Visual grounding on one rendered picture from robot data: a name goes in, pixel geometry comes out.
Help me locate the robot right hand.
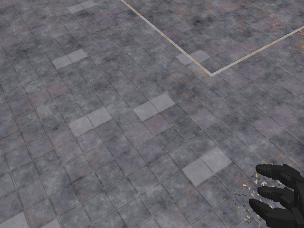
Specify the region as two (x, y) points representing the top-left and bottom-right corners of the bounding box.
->
(249, 163), (304, 228)

